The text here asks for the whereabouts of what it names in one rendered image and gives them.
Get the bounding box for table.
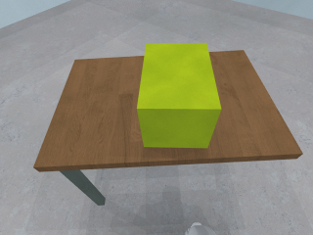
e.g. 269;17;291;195
33;50;303;206

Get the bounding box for robot right thigh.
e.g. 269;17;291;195
185;225;216;235

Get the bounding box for carton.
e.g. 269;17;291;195
137;43;222;149

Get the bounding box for robot right shin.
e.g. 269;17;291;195
191;222;201;227

